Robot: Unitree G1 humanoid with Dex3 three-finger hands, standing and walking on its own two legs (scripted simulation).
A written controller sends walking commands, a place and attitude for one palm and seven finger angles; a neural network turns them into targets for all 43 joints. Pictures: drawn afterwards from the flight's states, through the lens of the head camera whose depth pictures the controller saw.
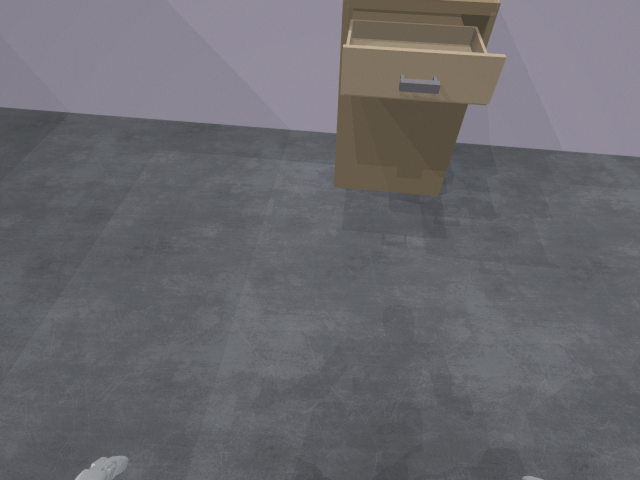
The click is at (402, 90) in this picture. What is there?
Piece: drawer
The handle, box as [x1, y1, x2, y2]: [399, 74, 440, 93]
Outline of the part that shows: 400,76 399,90 401,91 438,93 440,84 439,81 436,79 436,76 433,76 432,80 406,79 403,77 403,74 401,74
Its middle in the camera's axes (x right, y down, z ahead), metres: +0.28 -0.45 +1.10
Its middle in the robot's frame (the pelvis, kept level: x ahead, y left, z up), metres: +1.14 -0.22 -0.06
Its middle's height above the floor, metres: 0.71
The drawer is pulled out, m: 0.30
